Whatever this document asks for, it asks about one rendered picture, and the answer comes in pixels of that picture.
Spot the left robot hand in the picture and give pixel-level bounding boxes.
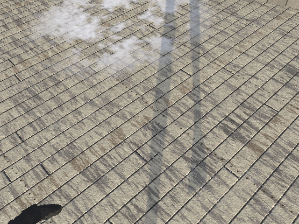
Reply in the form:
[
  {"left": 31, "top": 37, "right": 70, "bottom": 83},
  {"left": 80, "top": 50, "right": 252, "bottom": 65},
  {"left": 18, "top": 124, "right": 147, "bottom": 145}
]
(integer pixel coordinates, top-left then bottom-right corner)
[{"left": 8, "top": 203, "right": 62, "bottom": 224}]

